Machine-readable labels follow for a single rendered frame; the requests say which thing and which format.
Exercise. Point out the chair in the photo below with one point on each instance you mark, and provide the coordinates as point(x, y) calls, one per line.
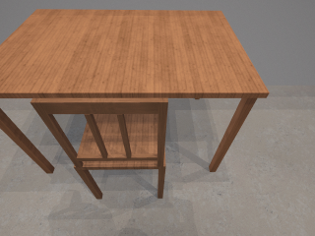
point(122, 133)

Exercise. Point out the table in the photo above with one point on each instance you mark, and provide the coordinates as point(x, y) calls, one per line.
point(94, 53)

